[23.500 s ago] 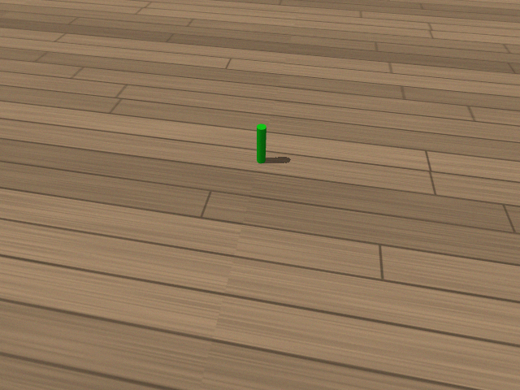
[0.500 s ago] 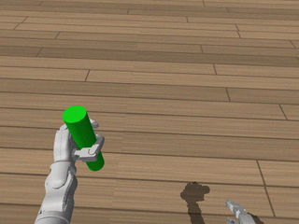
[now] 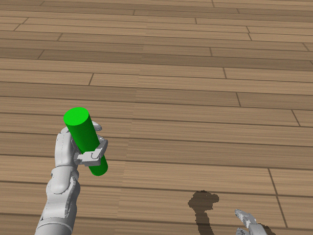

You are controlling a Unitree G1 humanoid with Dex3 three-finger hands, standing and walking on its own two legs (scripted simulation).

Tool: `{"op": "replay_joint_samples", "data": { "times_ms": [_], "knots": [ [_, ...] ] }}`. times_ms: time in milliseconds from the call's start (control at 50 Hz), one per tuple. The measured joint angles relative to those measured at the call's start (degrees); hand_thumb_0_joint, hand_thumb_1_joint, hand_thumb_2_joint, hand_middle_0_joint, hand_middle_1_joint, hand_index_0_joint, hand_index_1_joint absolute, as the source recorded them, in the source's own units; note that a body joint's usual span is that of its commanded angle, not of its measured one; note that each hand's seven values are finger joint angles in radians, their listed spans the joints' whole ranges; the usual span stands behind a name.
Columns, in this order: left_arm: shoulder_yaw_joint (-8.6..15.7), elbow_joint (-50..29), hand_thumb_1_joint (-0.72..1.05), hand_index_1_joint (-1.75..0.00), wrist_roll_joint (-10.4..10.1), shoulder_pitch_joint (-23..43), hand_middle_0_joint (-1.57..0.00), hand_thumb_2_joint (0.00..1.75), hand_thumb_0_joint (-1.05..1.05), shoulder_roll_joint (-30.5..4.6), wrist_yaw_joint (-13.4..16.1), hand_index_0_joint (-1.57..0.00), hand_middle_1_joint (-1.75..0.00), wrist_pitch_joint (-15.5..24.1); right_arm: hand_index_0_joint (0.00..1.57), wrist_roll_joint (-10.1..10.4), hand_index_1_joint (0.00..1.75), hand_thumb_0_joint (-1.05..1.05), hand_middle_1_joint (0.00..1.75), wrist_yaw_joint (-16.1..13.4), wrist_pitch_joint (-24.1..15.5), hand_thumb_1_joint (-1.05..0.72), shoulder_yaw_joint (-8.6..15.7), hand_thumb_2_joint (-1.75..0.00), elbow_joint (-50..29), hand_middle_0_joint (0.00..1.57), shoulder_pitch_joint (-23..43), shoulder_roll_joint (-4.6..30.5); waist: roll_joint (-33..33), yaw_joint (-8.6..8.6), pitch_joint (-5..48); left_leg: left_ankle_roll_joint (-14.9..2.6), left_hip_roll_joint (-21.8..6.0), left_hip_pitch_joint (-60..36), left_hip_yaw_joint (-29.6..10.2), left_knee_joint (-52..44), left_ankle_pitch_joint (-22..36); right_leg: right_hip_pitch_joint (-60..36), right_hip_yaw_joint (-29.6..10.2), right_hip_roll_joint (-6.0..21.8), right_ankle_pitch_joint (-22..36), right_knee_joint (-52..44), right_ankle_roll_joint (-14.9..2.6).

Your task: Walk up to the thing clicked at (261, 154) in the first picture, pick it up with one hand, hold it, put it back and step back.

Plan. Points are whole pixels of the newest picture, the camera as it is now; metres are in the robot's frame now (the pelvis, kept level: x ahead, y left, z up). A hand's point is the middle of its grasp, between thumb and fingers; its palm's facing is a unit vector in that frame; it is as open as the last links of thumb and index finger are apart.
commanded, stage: hold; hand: left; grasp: from the side
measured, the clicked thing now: (90, 146) +0.33 +0.18 +0.04
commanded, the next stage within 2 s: crouch in 0.42 s
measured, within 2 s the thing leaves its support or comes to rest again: neither
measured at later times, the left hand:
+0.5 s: hand (94, 144) +0.33 +0.17 +0.05, palm faces +0.11 -0.99 -0.03, open 7.0 cm
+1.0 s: hand (100, 161) +0.34 +0.18 -0.07, palm faces +0.16 -0.99 -0.01, open 6.9 cm
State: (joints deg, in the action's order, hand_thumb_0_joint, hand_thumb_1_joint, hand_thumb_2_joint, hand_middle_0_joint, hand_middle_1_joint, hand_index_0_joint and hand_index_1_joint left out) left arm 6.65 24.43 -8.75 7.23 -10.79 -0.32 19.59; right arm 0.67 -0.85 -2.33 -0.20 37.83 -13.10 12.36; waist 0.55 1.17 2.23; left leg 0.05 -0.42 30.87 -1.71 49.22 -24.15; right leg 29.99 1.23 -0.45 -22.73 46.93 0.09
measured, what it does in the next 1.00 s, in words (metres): lowers itself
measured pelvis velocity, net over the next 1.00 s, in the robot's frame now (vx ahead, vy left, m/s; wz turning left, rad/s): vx -0.02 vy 0.00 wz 0.00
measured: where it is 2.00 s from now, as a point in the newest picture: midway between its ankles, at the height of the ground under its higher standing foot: outside the picture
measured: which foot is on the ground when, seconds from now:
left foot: down 0.00-1.00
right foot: down 0.00-1.00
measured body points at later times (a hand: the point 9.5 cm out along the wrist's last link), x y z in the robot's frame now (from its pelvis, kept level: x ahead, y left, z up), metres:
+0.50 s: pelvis +0.00 +0.00 +0.00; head +0.04 +0.01 +0.45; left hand +0.32 +0.22 +0.05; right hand +0.14 -0.24 -0.10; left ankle +0.01 +0.12 -0.70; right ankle +0.01 -0.12 -0.70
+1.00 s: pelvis -0.02 +0.00 -0.06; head +0.09 +0.02 +0.37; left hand +0.33 +0.23 -0.06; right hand +0.12 -0.26 -0.17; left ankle +0.01 +0.12 -0.70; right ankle +0.01 -0.12 -0.70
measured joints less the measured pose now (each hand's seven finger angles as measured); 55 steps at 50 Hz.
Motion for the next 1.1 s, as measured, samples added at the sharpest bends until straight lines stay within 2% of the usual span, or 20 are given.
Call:
{"op": "replay_joint_samples", "data": {
  "times_ms": [240, 420, 600, 660, 760, 880, 1020, 1100],
  "knots": [
    [-0.87, -1.81, -0.04, -1.21, 0.11, -1.60, -0.90, 1.18, 0.01, 0.32, 0.11, -0.87, -1.20, -0.52, 0.20, 0.02, 0.30, 0.01, 0.30, 0.10, -0.04, -0.92, 0.31, -0.91, 0.06, 0.20, -0.79, 0.17, 0.27, 0.01, 0.04, -0.18, -0.06, -0.26, 0.18, -0.15, -0.30, -0.32, -0.18, -0.06, -0.08, -0.43, 0.18],
    [-0.05, -1.32, -0.04, -1.21, -0.03, -0.89, -0.90, 1.18, 0.01, 0.22, 0.40, -0.87, -1.20, -0.39, 0.20, 0.08, 0.30, 0.01, 0.30, 0.22, -0.01, -0.92, 0.19, -0.91, -0.22, 0.20, -0.41, -0.12, 0.16, -0.05, 0.21, -0.18, -0.01, -0.29, 0.19, 0.02, -0.48, -0.34, -0.19, -0.01, -0.29, -0.22, 0.18],
    [-1.07, -1.91, -0.04, -1.21, 0.08, -1.82, -0.91, 1.18, 0.01, 0.55, -0.05, -0.87, -1.19, -0.32, 0.20, -0.01, 0.30, 0.01, 0.30, 0.55, -0.20, -0.92, 0.33, -0.91, -0.68, 0.20, -0.12, 0.11, 0.40, -0.16, 0.05, -0.16, -0.02, 0.41, 0.24, 0.30, -0.57, 0.41, -0.24, -0.02, -0.40, 0.11, 0.16],
    [-0.68, -1.18, -0.05, -1.20, 0.12, -1.73, -0.91, 1.18, 0.01, 0.99, 0.26, -0.87, -1.18, 0.28, 0.20, -0.08, 0.30, 0.01, 0.30, 0.57, -0.13, -0.91, 0.22, -0.91, -0.55, 0.20, -0.09, 0.06, 0.30, -0.06, 0.39, -0.15, -0.03, 0.87, 0.09, 0.65, -0.73, 0.81, -0.09, -0.03, -0.60, 0.46, 0.15],
    [0.91, 2.26, -0.05, -1.19, 0.33, -0.07, -0.92, 1.18, 0.01, 1.16, 0.79, -0.88, -1.18, 2.54, 0.20, -0.47, 0.30, 0.01, 0.30, 1.09, -0.12, -0.90, 0.39, -0.91, -0.62, 0.20, 0.61, -0.26, -0.50, 0.30, 0.53, 0.01, 0.00, 3.83, -0.08, 2.52, -1.12, 3.86, 0.08, -0.01, -1.18, 2.62, -0.05],
    [2.80, 9.01, -0.05, -1.19, 0.92, 3.28, -0.92, 1.19, 0.01, 0.37, -0.33, -0.88, -1.18, 7.38, 0.20, -1.34, 0.30, 0.01, 0.30, 2.27, -1.02, -0.89, 1.31, -0.91, -0.79, 0.20, 1.52, 0.28, -1.08, 1.03, 0.84, 0.19, 0.03, 12.29, -0.50, 8.71, -2.71, 12.24, 0.48, -0.02, -2.90, 8.85, -0.27],
    [5.81, 17.86, -0.05, -1.19, 0.57, 8.68, -0.92, 1.19, 0.01, -1.23, -1.98, -0.88, -1.18, 16.47, 0.20, -2.40, 0.30, 0.00, 0.30, 3.73, -2.06, -0.89, 1.83, -0.91, -0.41, 0.20, 1.59, 1.90, -1.33, 2.16, 5.11, 0.49, 0.12, 30.29, -1.06, 23.33, -7.44, 30.15, 1.01, 0.00, -7.69, 23.43, -0.41],
    [7.05, 22.34, -0.05, -1.19, 0.76, 12.28, -0.92, 1.19, 0.01, -3.07, -3.62, -0.88, -1.18, 20.19, 0.20, -2.86, 0.30, 0.00, 0.30, 4.18, -1.88, -0.89, 1.57, -0.91, -0.21, 0.20, 2.15, 2.84, -1.06, 2.70, 7.63, 0.62, 0.11, 41.54, -1.26, 33.57, -10.87, 41.42, 1.19, -0.05, -11.03, 33.62, -0.43]
  ]
}}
